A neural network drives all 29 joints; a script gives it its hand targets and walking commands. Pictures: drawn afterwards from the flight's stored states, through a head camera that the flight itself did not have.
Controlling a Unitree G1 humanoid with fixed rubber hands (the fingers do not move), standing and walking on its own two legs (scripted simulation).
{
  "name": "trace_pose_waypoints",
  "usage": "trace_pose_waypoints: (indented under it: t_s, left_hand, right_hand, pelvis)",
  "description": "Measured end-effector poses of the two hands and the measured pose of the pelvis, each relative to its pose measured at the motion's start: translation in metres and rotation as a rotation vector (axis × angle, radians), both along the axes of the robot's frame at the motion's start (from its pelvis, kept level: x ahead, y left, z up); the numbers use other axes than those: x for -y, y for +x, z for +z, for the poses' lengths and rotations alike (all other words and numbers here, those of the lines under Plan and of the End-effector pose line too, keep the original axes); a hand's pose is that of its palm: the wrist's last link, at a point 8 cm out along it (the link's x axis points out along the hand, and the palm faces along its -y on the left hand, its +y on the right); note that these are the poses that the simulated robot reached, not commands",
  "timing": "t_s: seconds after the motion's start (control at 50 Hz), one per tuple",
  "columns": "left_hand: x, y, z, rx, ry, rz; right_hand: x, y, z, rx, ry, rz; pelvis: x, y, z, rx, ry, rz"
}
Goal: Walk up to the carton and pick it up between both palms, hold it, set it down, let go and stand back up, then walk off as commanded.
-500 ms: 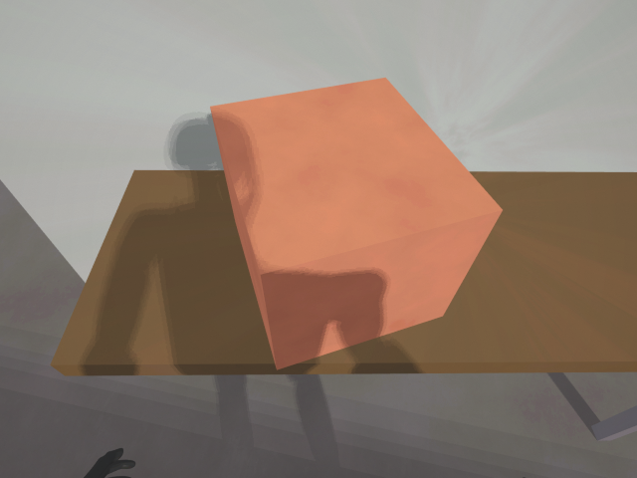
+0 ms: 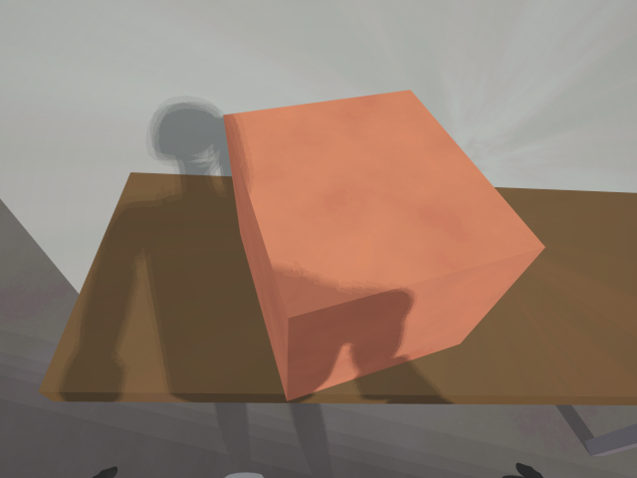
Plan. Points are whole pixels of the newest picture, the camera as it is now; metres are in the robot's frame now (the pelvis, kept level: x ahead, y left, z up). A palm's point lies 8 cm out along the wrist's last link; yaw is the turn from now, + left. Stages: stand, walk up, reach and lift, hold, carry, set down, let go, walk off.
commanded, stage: walk up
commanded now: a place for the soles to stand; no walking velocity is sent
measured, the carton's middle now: (351, 238) +0.41 -0.04 +0.04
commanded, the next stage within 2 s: reach and lift in 0.66 s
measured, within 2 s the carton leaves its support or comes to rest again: neither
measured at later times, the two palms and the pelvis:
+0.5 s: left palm out of the picture +0.10 +0.28 -0.10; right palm out of the picture +0.11 -0.30 -0.11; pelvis +0.01 -0.01 +0.00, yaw +0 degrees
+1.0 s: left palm (109, 444) +0.17 +0.26 -0.08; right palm (540, 462) +0.16 -0.29 -0.09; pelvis +0.01 -0.01 +0.00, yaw +0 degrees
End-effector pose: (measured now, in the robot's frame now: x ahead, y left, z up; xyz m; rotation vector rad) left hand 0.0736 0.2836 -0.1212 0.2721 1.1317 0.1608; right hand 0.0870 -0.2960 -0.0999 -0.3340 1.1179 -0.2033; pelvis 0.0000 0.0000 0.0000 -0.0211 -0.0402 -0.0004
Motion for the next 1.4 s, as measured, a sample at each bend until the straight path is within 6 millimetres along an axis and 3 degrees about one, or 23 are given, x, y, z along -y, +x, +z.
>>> trace_pose_waypoints:
  t_s: [0.3,0.68,0.72,0.8,0.92,0.96,1.08,1.4]
  left_hand:
    - [0.007,0.015,0.016,0.031,0.044,-0.017]
    - [0.009,0.023,0.017,0.052,0.038,-0.024]
    - [0.008,0.024,0.014,-0.015,0.046,0.001]
    - [0.009,0.042,0.014,-0.112,0.06,0.029]
    - [0.02,0.09,0.033,0.043,0.041,0.006]
    - [0.023,0.097,0.038,0.076,0.035,0.01]
    - [0.031,0.087,0.043,0.13,0.023,0.036]
    - [0.06,0.069,0.061,0.299,0.025,0.027]
  right_hand:
    - [0.005,0.03,-0.011,0.027,0.047,0.006]
    - [0.007,0.022,-0.013,-0.005,0.044,-0.011]
    - [0.007,0.026,-0.012,0.027,0.055,0.0]
    - [0.004,0.043,-0.009,0.089,0.085,0.042]
    - [0.0,0.068,0.002,0.182,0.094,0.093]
    - [-0.001,0.072,0.006,0.207,0.1,0.106]
    - [-0.003,0.07,0.012,0.246,0.132,0.134]
    - [-0.002,0.034,0.028,0.329,0.18,0.183]
  pelvis:
    - [0.012,0.009,0.002,0.002,0.016,0.001]
    - [0.012,0.009,0.002,0.016,0.016,0.002]
    - [0.012,0.008,0.002,0.004,0.017,0.001]
    - [0.013,0.004,0.001,-0.034,0.017,0.001]
    - [0.013,0.007,0.001,-0.04,0.018,0.001]
    - [0.014,0.008,0.001,-0.03,0.018,0.001]
    - [0.015,0.008,0.001,0.01,0.02,0.001]
    - [0.02,-0.02,0.002,0.08,0.027,0.002]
